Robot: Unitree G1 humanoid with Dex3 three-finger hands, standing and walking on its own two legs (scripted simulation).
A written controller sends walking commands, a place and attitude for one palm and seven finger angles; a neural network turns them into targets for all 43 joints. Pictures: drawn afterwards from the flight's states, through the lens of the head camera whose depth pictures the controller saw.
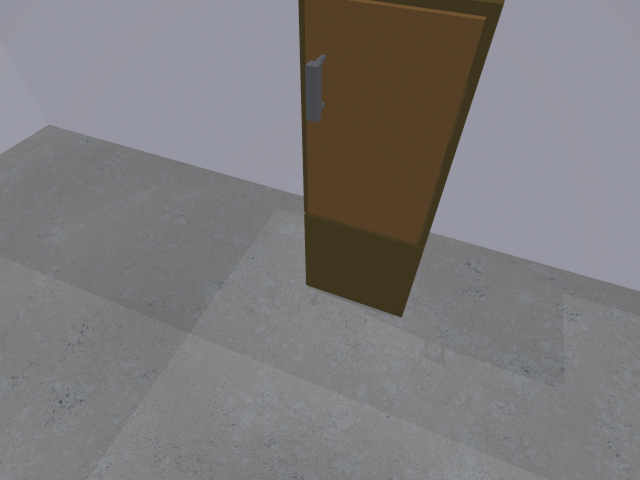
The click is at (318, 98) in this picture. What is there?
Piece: cupboard door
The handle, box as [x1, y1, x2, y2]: [305, 54, 325, 122]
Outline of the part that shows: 322,54 315,61 310,60 305,65 306,119 316,122 320,117 320,110 324,106 324,102 320,100 321,63 325,59 325,55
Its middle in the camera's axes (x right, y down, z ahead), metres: -0.01 -0.33 +0.85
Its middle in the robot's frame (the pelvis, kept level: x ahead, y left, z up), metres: +0.87 +0.05 +0.07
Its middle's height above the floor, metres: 0.85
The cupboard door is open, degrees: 0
